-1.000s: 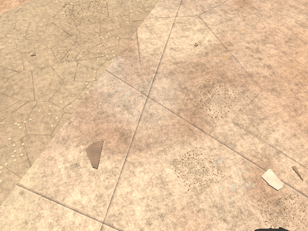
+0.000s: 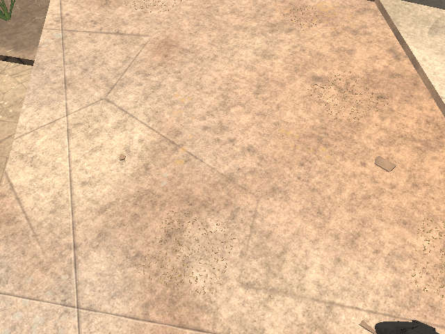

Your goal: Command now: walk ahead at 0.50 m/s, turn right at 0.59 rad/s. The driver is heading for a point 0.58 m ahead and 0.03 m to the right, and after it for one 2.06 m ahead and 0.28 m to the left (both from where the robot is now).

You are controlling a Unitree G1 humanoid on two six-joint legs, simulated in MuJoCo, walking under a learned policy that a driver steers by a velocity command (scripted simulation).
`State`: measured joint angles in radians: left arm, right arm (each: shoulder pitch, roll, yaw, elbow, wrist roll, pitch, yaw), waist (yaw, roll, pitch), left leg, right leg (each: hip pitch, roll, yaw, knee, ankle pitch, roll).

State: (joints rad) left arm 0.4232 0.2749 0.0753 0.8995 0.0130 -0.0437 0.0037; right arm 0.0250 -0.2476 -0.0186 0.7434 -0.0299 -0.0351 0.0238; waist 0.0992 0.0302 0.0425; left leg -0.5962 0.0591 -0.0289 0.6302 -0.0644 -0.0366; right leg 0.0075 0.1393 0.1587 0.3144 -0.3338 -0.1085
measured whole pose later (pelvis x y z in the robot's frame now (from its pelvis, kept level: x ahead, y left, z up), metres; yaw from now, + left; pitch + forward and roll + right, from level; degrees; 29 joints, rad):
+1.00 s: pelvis +0.46 -0.10 +0.00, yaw -11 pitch +0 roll -1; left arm 0.28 0.22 0.03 0.89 0.01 -0.06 0.03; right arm 0.21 -0.23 -0.04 0.83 -0.04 0.01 0.03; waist 0.01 0.03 0.08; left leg -0.53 0.03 0.07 0.70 -0.12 0.04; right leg -0.04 0.04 -0.21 0.35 -0.32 -0.07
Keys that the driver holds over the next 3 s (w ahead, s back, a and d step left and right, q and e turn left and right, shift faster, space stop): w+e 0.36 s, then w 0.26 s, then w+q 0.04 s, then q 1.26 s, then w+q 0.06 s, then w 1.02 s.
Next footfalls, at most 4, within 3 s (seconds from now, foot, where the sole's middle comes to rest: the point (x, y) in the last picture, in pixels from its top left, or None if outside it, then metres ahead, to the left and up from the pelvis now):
0.06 left None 0.21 0.13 -0.77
0.58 right None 0.41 -0.16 -0.77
1.08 left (272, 280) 0.62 -0.04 -0.77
1.56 right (336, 299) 0.58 -0.23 -0.77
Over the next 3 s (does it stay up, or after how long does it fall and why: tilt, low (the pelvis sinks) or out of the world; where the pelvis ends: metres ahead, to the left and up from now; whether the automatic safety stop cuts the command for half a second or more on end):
stays up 0.91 0.08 0.00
